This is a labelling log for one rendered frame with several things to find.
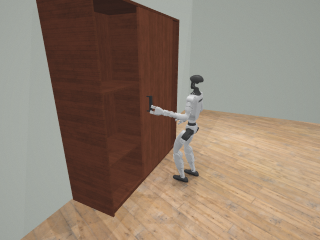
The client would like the robot right hand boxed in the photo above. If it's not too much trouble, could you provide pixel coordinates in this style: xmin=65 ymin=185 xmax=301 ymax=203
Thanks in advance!
xmin=175 ymin=119 xmax=186 ymax=125

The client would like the left robot upper arm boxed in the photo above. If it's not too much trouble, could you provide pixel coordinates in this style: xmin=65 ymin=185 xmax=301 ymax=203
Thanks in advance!
xmin=183 ymin=95 xmax=195 ymax=121

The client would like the right robot upper arm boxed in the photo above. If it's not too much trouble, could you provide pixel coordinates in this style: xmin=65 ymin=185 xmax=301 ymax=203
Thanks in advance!
xmin=200 ymin=92 xmax=204 ymax=112

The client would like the wardrobe door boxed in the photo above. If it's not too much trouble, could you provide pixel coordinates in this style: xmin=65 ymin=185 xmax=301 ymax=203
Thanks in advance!
xmin=170 ymin=21 xmax=176 ymax=146
xmin=136 ymin=6 xmax=173 ymax=179

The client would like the handle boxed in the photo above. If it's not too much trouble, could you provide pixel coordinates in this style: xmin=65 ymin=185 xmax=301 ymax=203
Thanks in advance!
xmin=174 ymin=84 xmax=177 ymax=97
xmin=146 ymin=95 xmax=153 ymax=112

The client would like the robot head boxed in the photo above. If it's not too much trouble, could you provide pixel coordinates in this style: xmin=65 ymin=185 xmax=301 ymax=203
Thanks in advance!
xmin=190 ymin=75 xmax=204 ymax=96

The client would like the left robot forearm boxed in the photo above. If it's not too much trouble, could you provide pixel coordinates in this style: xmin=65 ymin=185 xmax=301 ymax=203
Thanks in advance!
xmin=162 ymin=110 xmax=188 ymax=120

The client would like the robot left hand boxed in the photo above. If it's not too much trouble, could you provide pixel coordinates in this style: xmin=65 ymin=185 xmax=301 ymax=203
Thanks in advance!
xmin=150 ymin=105 xmax=164 ymax=116

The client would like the robot left foot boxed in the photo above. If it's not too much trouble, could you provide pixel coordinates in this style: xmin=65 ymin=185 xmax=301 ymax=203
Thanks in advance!
xmin=173 ymin=175 xmax=188 ymax=183

